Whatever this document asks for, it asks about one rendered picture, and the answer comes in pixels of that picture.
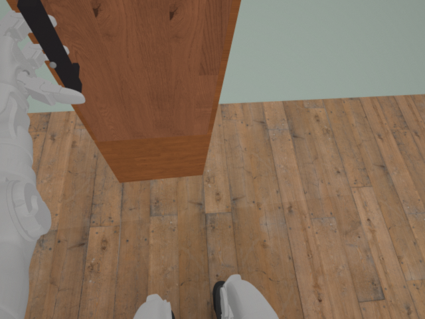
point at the left robot shin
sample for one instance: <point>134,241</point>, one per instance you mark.
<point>153,297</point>

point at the handle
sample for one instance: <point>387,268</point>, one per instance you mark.
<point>42,28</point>

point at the left robot thigh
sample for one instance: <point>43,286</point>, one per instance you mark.
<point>154,309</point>

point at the cupboard door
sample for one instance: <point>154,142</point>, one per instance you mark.
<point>148,68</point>

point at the robot left hand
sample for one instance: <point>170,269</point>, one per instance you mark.
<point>14,28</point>

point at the robot left forearm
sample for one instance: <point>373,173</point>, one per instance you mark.
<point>16,144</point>

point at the robot left upper arm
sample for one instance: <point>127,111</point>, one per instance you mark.
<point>24,217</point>

